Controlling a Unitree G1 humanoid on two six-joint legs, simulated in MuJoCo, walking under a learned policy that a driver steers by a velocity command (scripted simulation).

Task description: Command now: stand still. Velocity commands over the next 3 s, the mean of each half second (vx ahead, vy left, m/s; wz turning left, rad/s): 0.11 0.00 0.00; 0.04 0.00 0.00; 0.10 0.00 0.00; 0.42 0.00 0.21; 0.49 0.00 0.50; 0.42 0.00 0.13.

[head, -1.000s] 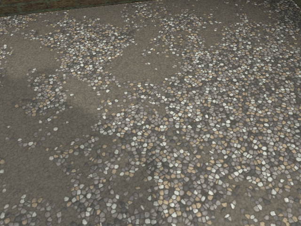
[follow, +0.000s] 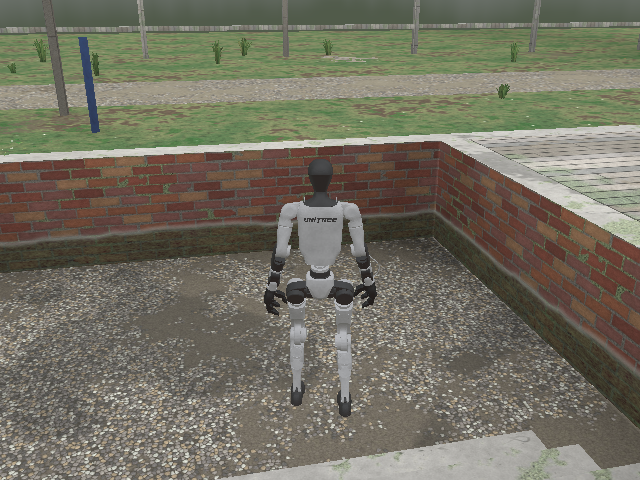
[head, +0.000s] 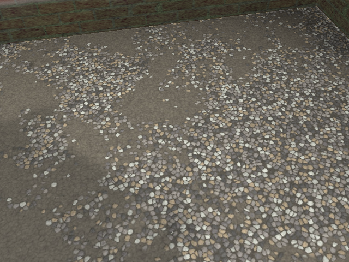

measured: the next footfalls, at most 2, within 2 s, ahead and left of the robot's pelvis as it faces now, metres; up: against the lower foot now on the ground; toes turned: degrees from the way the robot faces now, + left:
right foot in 0.66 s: +0.13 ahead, -0.11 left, +0.00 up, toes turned +0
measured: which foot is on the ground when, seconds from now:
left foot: down 0.00-1.00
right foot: down 0.00-0.40, up 0.42-0.64, down 0.66-1.00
